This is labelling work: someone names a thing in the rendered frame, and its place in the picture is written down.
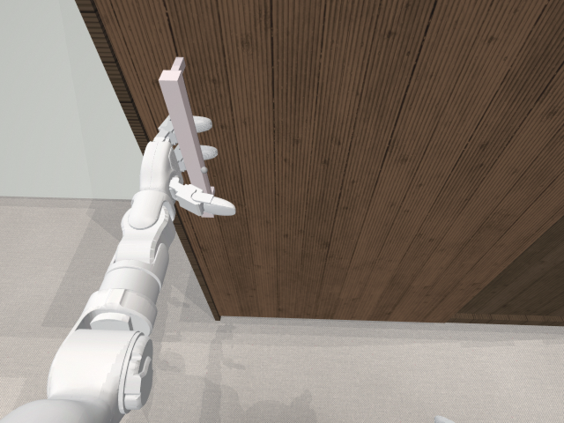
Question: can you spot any wardrobe door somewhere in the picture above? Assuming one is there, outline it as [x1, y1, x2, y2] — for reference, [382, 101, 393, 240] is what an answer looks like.
[457, 215, 564, 316]
[93, 0, 564, 323]

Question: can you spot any robot left upper arm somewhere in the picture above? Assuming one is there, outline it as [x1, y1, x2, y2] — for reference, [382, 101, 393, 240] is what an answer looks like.
[0, 329, 153, 423]

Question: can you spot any handle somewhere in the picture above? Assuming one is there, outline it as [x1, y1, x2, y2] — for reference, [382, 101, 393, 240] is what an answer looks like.
[159, 57, 215, 218]

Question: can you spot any left robot hand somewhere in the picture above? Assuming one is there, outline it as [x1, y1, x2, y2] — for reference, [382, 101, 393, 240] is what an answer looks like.
[139, 116, 236, 216]

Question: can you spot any robot left forearm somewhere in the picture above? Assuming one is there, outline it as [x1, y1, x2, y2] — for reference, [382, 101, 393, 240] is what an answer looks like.
[47, 190, 176, 397]

